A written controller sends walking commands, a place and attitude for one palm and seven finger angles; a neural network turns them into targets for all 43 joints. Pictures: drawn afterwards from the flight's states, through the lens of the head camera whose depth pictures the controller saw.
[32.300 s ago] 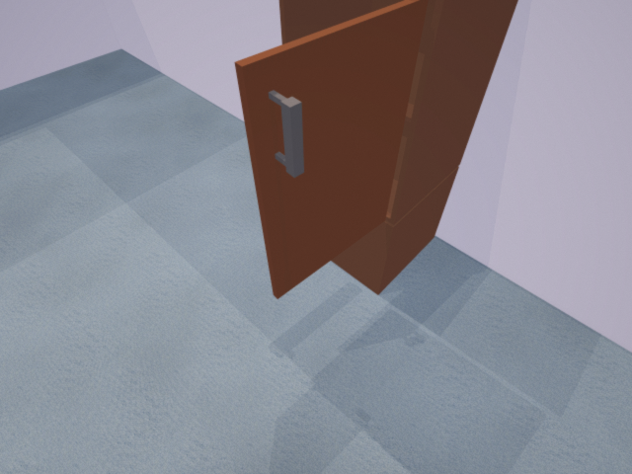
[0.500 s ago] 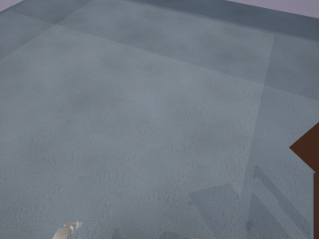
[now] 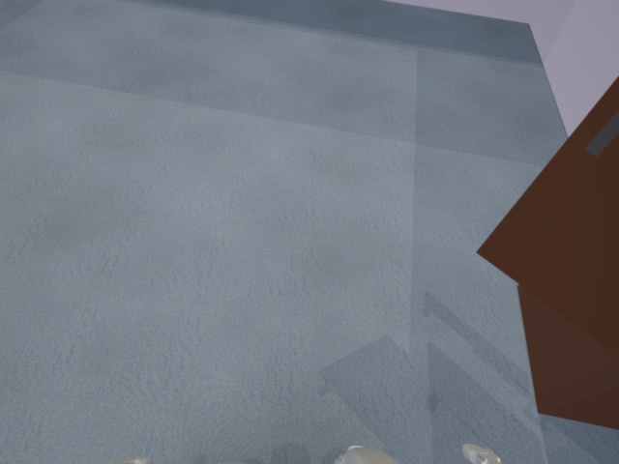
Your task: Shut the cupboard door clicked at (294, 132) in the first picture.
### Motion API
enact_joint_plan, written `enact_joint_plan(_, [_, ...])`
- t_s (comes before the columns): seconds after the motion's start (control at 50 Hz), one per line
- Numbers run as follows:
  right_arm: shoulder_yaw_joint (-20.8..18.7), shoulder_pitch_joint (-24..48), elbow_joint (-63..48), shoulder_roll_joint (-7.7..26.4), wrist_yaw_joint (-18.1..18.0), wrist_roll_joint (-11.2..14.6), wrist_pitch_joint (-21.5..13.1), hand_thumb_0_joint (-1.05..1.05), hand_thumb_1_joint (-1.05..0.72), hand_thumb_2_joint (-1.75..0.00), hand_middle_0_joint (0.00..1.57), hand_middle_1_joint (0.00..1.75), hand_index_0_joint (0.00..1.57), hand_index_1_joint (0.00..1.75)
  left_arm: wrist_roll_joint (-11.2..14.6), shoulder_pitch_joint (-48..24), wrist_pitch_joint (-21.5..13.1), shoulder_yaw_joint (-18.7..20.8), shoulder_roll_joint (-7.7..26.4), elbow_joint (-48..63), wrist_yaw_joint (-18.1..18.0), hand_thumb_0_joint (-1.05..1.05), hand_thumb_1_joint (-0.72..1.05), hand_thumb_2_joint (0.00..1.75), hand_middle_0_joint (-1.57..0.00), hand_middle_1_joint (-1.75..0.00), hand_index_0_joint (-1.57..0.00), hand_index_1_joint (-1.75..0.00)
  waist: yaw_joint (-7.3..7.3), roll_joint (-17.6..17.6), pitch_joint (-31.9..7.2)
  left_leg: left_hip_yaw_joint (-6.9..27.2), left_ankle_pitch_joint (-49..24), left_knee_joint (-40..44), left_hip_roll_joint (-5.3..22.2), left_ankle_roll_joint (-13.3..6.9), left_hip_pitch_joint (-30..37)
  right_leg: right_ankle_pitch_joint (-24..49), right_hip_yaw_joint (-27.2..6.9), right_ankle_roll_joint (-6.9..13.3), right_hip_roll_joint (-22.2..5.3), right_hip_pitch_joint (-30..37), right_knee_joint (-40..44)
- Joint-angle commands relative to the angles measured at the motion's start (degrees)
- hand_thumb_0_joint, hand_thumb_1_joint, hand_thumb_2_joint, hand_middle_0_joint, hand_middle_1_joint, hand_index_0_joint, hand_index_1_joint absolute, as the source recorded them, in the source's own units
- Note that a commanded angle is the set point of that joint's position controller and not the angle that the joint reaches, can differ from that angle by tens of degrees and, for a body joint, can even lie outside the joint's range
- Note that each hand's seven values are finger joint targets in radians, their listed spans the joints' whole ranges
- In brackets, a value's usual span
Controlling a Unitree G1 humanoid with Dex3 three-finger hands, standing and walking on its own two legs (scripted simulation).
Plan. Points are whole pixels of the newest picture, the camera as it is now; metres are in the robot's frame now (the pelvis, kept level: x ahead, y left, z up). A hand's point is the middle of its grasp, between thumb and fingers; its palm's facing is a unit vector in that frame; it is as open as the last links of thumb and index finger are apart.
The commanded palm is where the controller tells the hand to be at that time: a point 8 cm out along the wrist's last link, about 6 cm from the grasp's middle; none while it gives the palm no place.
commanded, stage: turn to face it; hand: left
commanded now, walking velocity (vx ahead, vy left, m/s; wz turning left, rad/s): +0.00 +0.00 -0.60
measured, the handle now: out of the picture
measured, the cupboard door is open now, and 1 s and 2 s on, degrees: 55 55 55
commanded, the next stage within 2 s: take the last steps up to it in 1.12 s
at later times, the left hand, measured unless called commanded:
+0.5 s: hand (214, 433) +0.17 +0.15 -0.16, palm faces -0.29 -0.92 -0.24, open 7.3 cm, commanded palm none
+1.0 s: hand (282, 368) +0.27 +0.06 -0.15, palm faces -0.55 -0.79 -0.28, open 7.3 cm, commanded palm none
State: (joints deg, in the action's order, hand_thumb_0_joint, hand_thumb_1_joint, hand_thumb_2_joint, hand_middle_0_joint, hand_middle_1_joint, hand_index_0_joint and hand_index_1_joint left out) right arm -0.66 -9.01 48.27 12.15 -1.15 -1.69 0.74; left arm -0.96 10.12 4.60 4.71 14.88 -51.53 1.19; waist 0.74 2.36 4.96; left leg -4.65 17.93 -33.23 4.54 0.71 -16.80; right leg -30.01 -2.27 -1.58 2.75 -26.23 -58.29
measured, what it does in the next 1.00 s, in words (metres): steps on the spot, turning right: right foot, then left foot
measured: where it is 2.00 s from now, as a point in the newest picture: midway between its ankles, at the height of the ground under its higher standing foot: outside the picture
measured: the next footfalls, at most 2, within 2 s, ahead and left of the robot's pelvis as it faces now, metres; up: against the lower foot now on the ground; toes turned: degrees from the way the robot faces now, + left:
right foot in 0.22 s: +0.02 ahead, -0.15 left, +0.00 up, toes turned -13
left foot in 0.56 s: +0.13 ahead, +0.08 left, +0.00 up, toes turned -16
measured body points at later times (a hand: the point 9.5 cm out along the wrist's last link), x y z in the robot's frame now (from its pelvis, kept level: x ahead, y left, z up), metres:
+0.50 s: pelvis +0.03 -0.03 +0.00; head +0.09 -0.04 +0.45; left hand +0.19 +0.19 -0.14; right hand +0.04 -0.31 -0.13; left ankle +0.07 +0.10 -0.70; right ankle -0.01 -0.14 -0.73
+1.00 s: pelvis +0.05 -0.05 -0.01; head +0.07 -0.09 +0.44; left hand +0.30 +0.10 -0.13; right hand -0.08 -0.28 -0.16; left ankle +0.09 +0.10 -0.70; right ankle -0.02 -0.14 -0.73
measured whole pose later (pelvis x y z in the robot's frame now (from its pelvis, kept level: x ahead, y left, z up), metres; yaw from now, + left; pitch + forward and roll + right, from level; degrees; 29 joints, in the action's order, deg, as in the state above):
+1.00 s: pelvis +0.05 -0.05 -0.01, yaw -33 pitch +1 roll -1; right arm -3.0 -14.6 54.4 15.6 -1.0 -0.8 3.7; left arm -1.1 6.7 1.7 2.8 12.8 -50.7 0.7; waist -2.1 -3.7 4.6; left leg -5.7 30.4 -52.2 7.8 3.5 -20.7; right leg -19.7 3.3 1.0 -0.3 -16.5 -35.0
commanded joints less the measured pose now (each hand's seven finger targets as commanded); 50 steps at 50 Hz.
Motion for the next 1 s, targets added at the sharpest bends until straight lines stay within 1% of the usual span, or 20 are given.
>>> enact_joint_plan(0.0, [-3.7, -2.3, -3.3, 12.3, -1.2, -0.5, -0.8, 0.0, -0.9, -0.9, 0.2, 0.3, 0.2, 0.3, 0.1, -2.8, -1.3, 1.0, 3.6, 6.2, 1.2, 0.0, 0.9, 0.9, -0.2, -0.3, -0.2, -0.3, -1.23, -13.9, -6.2, 5.8, -32.0, 11.3, 15.1, -8.1, 10.2, 1.0, 3.3, -1.6, -4.3, -4.1, -3.6])
enact_joint_plan(0.12, [-4.9, -4.6, -1.4, 14.3, -0.4, -0.3, -0.2, 0.0, -0.9, -0.9, 0.2, 0.3, 0.2, 0.3, 0.0, -4.0, -1.9, 0.4, 2.8, 6.9, 1.5, 0.0, 0.9, 0.9, -0.2, -0.3, -0.2, -0.3, -2.68, -16.3, -7.2, 0.3, -29.3, 7.1, 15.8, -6.2, 10.1, 5.8, 8.6, -0.1, -2.5, 5.8, 16.0])
enact_joint_plan(0.16, [-5.2, -2.2, -1.7, 14.7, -0.2, 0.2, 0.1, 0.0, -0.9, -0.9, 0.2, 0.3, 0.2, 0.3, -0.1, 1.2, -2.4, 0.9, 4.4, 5.3, 1.3, 0.0, 0.9, 0.9, -0.2, -0.3, -0.2, -0.3, 0.65, -13.7, -8.5, -2.5, -22.6, 0.2, 14.3, -2.7, 5.6, 16.9, 9.0, 1.0, -2.3, 15.3, 28.4])
enact_joint_plan(0.18, [-5.1, -2.1, -2.4, 12.7, 0.3, 0.7, 0.2, 0.0, -0.9, -0.9, 0.2, 0.3, 0.2, 0.3, -0.5, 5.0, -3.0, 1.6, 8.5, 4.2, 0.8, 0.0, 0.9, 0.9, -0.2, -0.3, -0.2, -0.3, 2.41, -4.4, -9.7, -4.9, -13.5, -8.8, 10.9, 0.6, -2.1, 24.7, 1.6, 3.3, -7.7, 24.6, 34.8])
enact_joint_plan(0.2, [-3.6, 0.3, -5.3, 7.3, 0.5, 1.0, 0.3, 0.0, -0.9, -0.9, 0.2, 0.3, 0.2, 0.3, -0.8, 8.1, -3.6, 3.0, 15.1, 3.3, -0.1, 0.0, 0.9, 0.9, -0.2, -0.3, -0.2, -0.3, 4.31, 16.7, -8.7, -7.2, 17.9, -22.6, 1.1, 4.1, -18.3, 41.2, -20.3, 9.7, -23.1, 30.3, 39.1])
enact_joint_plan(0.22, [-3.1, 2.2, -6.2, 9.3, 0.0, 1.1, 1.1, 0.0, -0.9, -0.9, 0.2, 0.3, 0.2, 0.3, 0.1, 10.3, -3.5, 2.7, 16.7, 2.7, -0.8, 0.0, 0.9, 0.9, -0.2, -0.3, -0.2, -0.3, 5.64, 12.6, -8.9, 1.9, 19.9, -31.2, 1.0, 3.6, -18.2, 41.6, -23.0, 14.4, -26.7, 24.2, 39.8])
enact_joint_plan(0.26, [-3.4, 3.1, -5.0, 9.2, -0.5, 1.1, 0.7, 0.0, -0.9, -0.9, 0.2, 0.3, 0.2, 0.3, -0.1, 4.4, -3.6, 2.4, 13.0, 3.8, -1.8, 0.0, 0.9, 0.9, -0.2, -0.3, -0.2, -0.3, 2.67, 13.2, -7.4, 6.1, 14.0, -36.1, 1.9, 3.7, -23.0, 41.7, -20.9, 14.6, -21.6, 24.2, 38.3])
enact_joint_plan(0.32, [-3.0, 0.5, -2.5, 8.0, 0.1, 0.9, 0.8, 0.0, -0.9, -0.9, 0.2, 0.3, 0.2, 0.3, -0.1, 0.0, -3.8, 1.3, 10.1, 5.0, -1.8, 0.0, 0.9, 0.9, -0.2, -0.3, -0.2, -0.3, -0.15, 6.3, -9.5, 3.8, 7.2, -29.9, 1.5, 4.8, -15.7, 47.2, -11.0, 12.3, -16.3, 20.8, 35.2])
enact_joint_plan(0.5, [-2.8, -5.5, -1.3, 7.7, -0.3, 1.5, -0.2, 0.0, -0.9, -0.9, 0.2, 0.3, 0.2, 0.3, 0.0, -2.5, -2.9, 1.8, 11.1, 4.7, -1.4, 0.0, 0.9, 0.9, -0.2, -0.3, -0.2, -0.3, -2.88, 5.9, -9.9, 1.6, -3.5, 2.7, -2.8, 3.8, 1.7, 38.6, -15.1, 8.6, -12.5, 13.2, 30.6])
enact_joint_plan(0.52, [-3.1, -7.7, -0.5, 9.7, -0.5, 1.2, -0.9, 0.0, -0.9, -0.9, 0.2, 0.3, 0.2, 0.3, 0.4, -2.8, -2.6, 1.4, 9.1, 5.1, -1.4, 0.0, 0.9, 0.9, -0.2, -0.3, -0.2, -0.3, -3.63, 1.3, -10.8, 4.4, -8.1, 10.3, 0.7, 2.7, 9.0, 32.6, -12.8, 5.7, -9.1, 7.9, 26.5])
enact_joint_plan(0.54, [-4.1, -8.2, -0.8, 15.4, -0.7, 0.2, -1.3, 0.0, -0.9, -0.9, 0.2, 0.3, 0.2, 0.3, 0.9, 0.3, -2.2, 0.7, 5.2, 5.9, -0.9, 0.0, 0.9, 0.9, -0.2, -0.3, -0.2, -0.3, -2.83, -14.7, -11.8, 18.0, -14.9, 13.5, 13.8, -2.6, 16.1, 12.6, -6.0, 2.0, -0.7, -2.6, 16.6])
enact_joint_plan(0.56, [-4.5, -9.7, -1.7, 17.9, -0.8, 0.0, -0.9, 0.0, -0.9, -0.9, 0.2, 0.3, 0.2, 0.3, 0.6, -0.3, -2.4, 0.5, 5.0, 7.1, -0.5, 0.0, 0.9, 0.9, -0.2, -0.3, -0.2, -0.3, -3.72, -20.1, -10.9, 24.7, -20.2, 15.7, 23.9, -9.3, 13.7, -7.5, 0.6, 0.4, 0.6, -5.1, 2.7])
enact_joint_plan(0.58, [-4.1, -9.0, -1.2, 16.9, -1.1, -0.3, -1.1, 0.0, -0.9, -0.9, 0.2, 0.3, 0.2, 0.3, 0.0, -2.5, -2.1, 0.6, 6.1, 6.9, -0.6, 0.0, 0.9, 0.9, -0.2, -0.3, -0.2, -0.3, -3.84, -18.3, -9.4, 25.2, -23.3, 15.8, 24.2, -10.9, 10.8, -7.0, -2.0, 0.0, -1.4, -6.2, -6.4])
enact_joint_plan(0.66, [-3.3, -4.7, -2.3, 12.3, -1.3, -0.4, -1.2, 0.0, -0.9, -0.9, 0.2, 0.3, 0.2, 0.3, 0.1, -2.8, -1.6, 0.8, 4.0, 5.4, 0.8, 0.0, 0.9, 0.9, -0.2, -0.3, -0.2, -0.3, -1.48, -12.6, -7.4, 6.7, -34.7, 11.4, 15.3, -8.0, 12.2, 1.4, 2.0, -1.7, -4.3, -5.7, -7.2])
enact_joint_plan(0.8, [-4.4, -8.1, 0.9, 13.1, -0.6, -0.3, -0.7, 0.0, -0.9, -0.9, 0.2, 0.3, 0.2, 0.3, 0.0, -5.5, -1.8, 0.0, 2.1, 5.8, 1.0, 0.0, 0.9, 0.9, -0.2, -0.3, -0.2, -0.3, -3.36, -15.8, -7.2, 0.6, -33.8, 9.2, 15.6, -7.1, 12.0, 4.4, 7.5, -0.1, -3.0, 3.6, 13.1])
enact_joint_plan(0.86, [-4.7, -6.4, 1.3, 13.6, -0.3, 0.1, -0.3, 0.0, -0.9, -0.9, 0.2, 0.3, 0.2, 0.3, -0.1, -1.7, -2.4, 0.1, 2.9, 4.4, 0.6, 0.0, 0.9, 0.9, -0.2, -0.3, -0.2, -0.3, -0.98, -14.3, -7.9, -1.4, -27.4, 4.6, 14.8, -4.2, 8.2, 15.0, 8.6, 1.1, -2.4, 13.0, 27.0])
enact_joint_plan(0.88, [-4.7, -6.1, 1.1, 12.6, 0.0, 0.5, -0.2, 0.0, -0.9, -0.9, 0.2, 0.3, 0.2, 0.3, -0.3, 1.9, -2.9, 0.4, 5.2, 3.3, 0.3, 0.0, 0.9, 0.9, -0.2, -0.3, -0.2, -0.3, 0.73, -9.8, -8.9, -2.7, -21.6, -1.0, 12.7, -1.5, 3.0, 22.3, 5.3, 2.3, -4.7, 21.2, 34.7])
enact_joint_plan(0.9, [-4.0, -5.1, -0.3, 8.7, 0.3, 1.1, -0.1, 0.0, -0.9, -0.9, 0.2, 0.3, 0.2, 0.3, -0.9, 5.8, -3.6, 1.5, 11.2, 2.1, -0.5, 0.0, 0.9, 0.9, -0.2, -0.3, -0.2, -0.3, 2.6, 6.5, -10.8, -8.0, -2.3, -12.0, 5.7, 2.3, -9.1, 35.8, -10.4, 6.5, -17.8, 30.8, 38.6])
enact_joint_plan(0.92, [-3.0, -1.8, -2.4, 7.0, 0.2, 1.2, 0.6, 0.0, -0.9, -0.9, 0.2, 0.3, 0.2, 0.3, -0.2, 8.2, -3.7, 1.8, 14.6, 1.0, -1.1, 0.0, 0.9, 0.9, -0.2, -0.3, -0.2, -0.3, 4.18, 12.6, -8.3, -3.3, 20.2, -24.0, 0.1, 3.4, -15.5, 47.8, -18.7, 12.9, -26.3, 26.2, 39.5])
enact_joint_plan(0.98, [-3.2, -2.2, 0.3, 7.7, -0.5, 1.0, 1.0, 0.0, -0.9, -0.9, 0.2, 0.3, 0.2, 0.3, -0.1, 2.3, -3.8, 1.2, 9.7, 1.5, -2.5, 0.0, 0.9, 0.9, -0.2, -0.3, -0.2, -0.3, 1.09, 11.8, -7.9, 5.3, 11.9, -34.3, 1.9, 3.3, -19.9, 47.1, -13.6, 13.9, -20.4, 24.7, 37.5])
